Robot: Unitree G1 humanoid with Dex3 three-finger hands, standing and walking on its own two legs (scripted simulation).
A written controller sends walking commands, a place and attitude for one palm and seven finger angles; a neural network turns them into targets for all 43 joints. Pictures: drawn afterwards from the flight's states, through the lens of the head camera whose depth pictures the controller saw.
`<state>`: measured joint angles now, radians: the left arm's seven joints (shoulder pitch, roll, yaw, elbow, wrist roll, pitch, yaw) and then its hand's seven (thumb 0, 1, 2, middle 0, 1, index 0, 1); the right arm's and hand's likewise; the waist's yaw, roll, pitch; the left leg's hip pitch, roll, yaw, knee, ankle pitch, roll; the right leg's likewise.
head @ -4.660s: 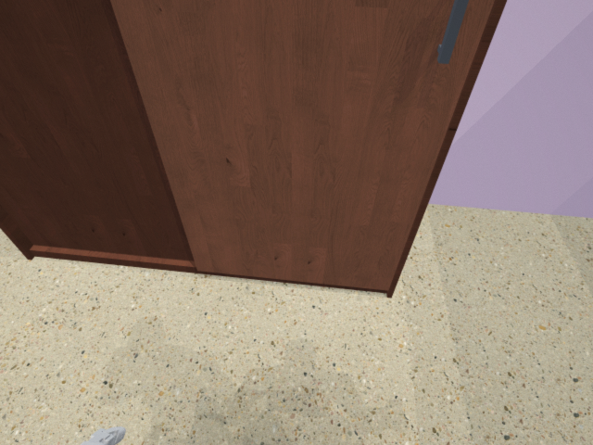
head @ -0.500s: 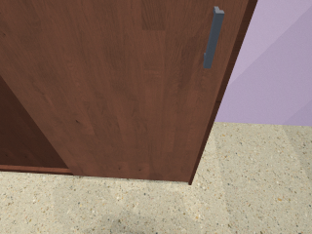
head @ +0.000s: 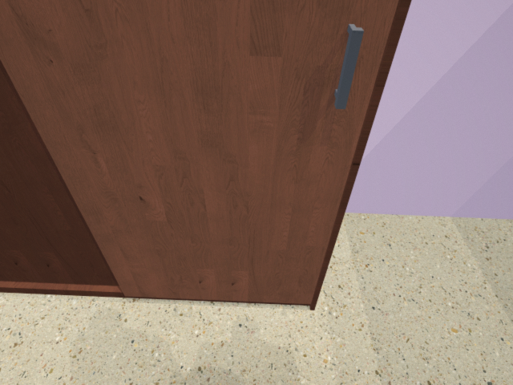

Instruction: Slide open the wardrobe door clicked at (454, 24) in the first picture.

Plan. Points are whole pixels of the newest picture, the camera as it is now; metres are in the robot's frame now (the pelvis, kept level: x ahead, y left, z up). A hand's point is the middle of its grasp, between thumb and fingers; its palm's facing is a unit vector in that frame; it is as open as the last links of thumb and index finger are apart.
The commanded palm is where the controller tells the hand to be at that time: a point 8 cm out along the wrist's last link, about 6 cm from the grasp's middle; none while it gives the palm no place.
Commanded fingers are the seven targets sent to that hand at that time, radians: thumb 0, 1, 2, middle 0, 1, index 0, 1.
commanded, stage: look again from close up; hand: right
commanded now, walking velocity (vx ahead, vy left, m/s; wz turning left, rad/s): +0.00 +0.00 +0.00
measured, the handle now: (345, 67) +0.61 -0.12 +0.26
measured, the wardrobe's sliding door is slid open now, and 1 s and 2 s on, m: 0.00 0.00 0.00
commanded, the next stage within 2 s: shuffle to correct the standing spot in 1.38 s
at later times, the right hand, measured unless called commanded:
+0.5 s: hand out of the picture -0.10 -0.22 -0.17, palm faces +0.07 +0.97 -0.25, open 7.4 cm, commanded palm none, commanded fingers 0.00 -0.90 -0.90 0.20 0.30 0.20 0.30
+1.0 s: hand out of the picture -0.10 -0.23 -0.16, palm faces -0.03 +0.97 -0.25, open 7.4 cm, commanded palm none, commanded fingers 0.00 -0.90 -0.90 0.20 0.30 0.20 0.30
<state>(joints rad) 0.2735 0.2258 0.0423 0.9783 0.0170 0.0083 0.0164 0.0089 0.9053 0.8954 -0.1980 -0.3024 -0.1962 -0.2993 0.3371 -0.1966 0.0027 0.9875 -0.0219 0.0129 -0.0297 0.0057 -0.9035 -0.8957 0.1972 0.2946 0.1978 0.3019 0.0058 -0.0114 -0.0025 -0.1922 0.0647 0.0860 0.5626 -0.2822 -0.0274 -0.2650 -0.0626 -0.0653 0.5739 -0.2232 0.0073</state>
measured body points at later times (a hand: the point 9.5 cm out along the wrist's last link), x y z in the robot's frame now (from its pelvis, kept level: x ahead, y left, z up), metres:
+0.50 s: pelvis -0.08 -0.02 +0.00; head -0.09 -0.02 +0.45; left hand -0.07 +0.23 -0.15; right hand -0.10 -0.27 -0.15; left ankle +0.01 +0.13 -0.72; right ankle +0.05 -0.12 -0.72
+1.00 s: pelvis -0.14 -0.05 +0.01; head -0.14 -0.04 +0.46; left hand -0.13 +0.19 -0.15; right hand -0.10 -0.29 -0.14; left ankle -0.13 +0.08 -0.73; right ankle -0.09 -0.13 -0.73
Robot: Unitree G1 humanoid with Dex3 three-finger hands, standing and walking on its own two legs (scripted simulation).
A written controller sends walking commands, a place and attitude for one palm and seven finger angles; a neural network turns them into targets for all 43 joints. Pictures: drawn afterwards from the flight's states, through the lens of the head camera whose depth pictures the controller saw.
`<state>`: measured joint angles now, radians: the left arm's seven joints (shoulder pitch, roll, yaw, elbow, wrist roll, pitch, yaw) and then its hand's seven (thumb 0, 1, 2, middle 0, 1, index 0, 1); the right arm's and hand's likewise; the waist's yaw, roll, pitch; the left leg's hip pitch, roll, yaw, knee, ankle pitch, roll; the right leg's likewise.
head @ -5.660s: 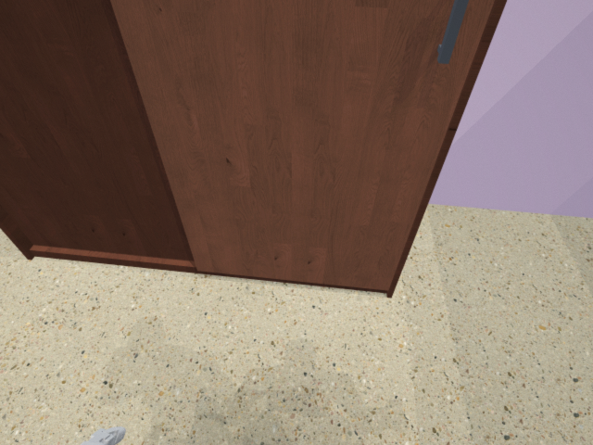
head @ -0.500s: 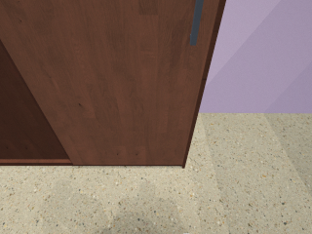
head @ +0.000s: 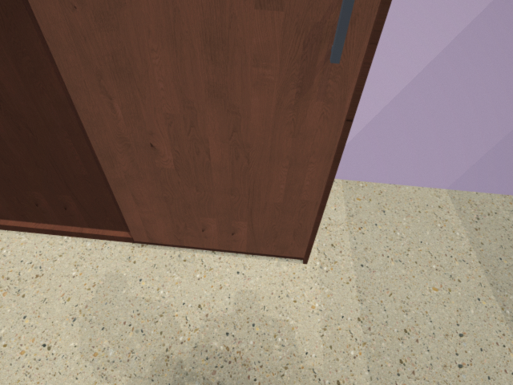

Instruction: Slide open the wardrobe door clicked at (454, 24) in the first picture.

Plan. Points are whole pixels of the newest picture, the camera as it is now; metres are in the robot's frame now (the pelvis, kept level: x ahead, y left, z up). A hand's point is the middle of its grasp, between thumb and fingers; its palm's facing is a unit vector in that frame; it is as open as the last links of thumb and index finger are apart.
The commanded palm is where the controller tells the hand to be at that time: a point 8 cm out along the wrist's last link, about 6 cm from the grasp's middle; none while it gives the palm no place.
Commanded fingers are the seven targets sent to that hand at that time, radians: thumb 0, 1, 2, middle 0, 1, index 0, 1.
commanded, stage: look again from close up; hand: right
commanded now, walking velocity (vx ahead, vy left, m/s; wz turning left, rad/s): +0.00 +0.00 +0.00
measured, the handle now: (341, 23) +0.75 -0.10 +0.25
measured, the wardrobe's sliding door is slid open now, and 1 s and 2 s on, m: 0.00 0.00 0.00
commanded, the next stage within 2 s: shuffle to correct the standing spot in 0.38 s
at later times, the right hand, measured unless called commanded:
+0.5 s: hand out of the picture -0.04 -0.16 -0.17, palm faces +0.03 +0.98 -0.18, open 7.4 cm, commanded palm none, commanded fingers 0.00 -0.90 -0.90 0.20 0.30 0.20 0.30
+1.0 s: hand out of the picture +0.08 -0.19 -0.18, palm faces -0.03 +0.99 -0.15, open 7.3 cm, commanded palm none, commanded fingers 0.00 -0.90 -0.90 0.20 0.30 0.20 0.30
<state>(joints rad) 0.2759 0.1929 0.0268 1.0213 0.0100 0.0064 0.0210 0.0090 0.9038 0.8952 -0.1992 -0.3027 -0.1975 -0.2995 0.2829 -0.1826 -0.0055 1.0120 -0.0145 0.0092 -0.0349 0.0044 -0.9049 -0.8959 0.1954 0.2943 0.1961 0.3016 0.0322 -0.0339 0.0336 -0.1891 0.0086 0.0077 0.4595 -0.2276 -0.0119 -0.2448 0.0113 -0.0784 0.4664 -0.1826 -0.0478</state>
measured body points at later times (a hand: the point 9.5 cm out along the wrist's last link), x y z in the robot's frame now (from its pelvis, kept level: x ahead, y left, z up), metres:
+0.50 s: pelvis -0.01 +0.00 +0.00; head +0.00 +0.00 +0.45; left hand -0.02 +0.22 -0.16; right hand -0.04 -0.21 -0.16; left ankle +0.01 +0.13 -0.74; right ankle +0.05 -0.08 -0.74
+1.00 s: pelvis +0.07 -0.02 +0.00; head +0.08 -0.03 +0.45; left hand -0.02 +0.19 -0.15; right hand +0.08 -0.24 -0.16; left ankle +0.05 +0.11 -0.66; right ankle +0.04 -0.09 -0.74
